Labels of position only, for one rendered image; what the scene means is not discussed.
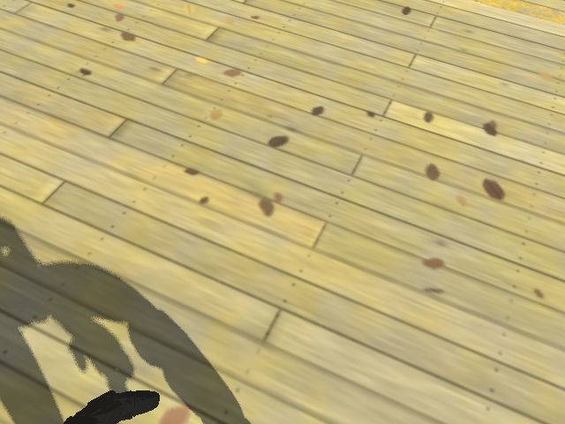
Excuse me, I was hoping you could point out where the robot left hand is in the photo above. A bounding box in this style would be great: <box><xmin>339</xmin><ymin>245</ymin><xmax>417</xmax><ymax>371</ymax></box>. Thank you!
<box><xmin>64</xmin><ymin>390</ymin><xmax>160</xmax><ymax>424</ymax></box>

